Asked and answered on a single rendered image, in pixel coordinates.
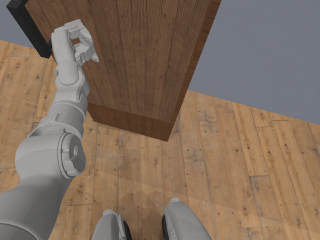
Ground handle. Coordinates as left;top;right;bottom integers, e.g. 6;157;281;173
6;0;53;59

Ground robot left forearm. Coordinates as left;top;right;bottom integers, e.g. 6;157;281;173
15;61;90;177

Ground left robot hand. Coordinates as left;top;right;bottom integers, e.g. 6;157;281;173
51;19;100;67

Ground robot right thigh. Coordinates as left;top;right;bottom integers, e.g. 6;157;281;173
164;201;212;240

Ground robot right shin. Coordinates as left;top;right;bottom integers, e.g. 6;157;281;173
166;197;180;240

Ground robot left upper arm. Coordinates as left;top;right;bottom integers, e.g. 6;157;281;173
0;132;86;240

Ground cupboard door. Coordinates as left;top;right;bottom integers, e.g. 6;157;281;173
24;0;210;123

